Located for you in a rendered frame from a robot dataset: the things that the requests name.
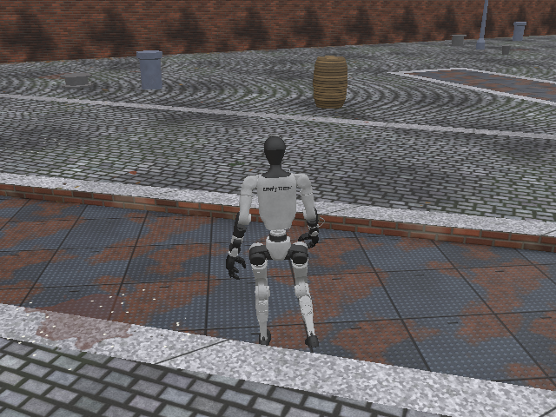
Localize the robot right thigh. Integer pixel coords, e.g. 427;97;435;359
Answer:
290;242;308;298

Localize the robot right upper arm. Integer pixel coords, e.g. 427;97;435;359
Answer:
294;174;316;220

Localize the right robot forearm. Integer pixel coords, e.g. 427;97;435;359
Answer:
307;208;319;236

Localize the robot right hand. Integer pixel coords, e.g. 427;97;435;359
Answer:
298;231;319;248

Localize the left robot forearm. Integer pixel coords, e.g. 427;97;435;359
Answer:
228;212;247;257

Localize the robot head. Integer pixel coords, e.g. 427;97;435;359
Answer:
261;136;291;178

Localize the robot left upper arm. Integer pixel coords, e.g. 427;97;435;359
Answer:
238;175;258;225

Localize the robot left hand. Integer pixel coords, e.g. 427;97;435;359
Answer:
226;255;246;280

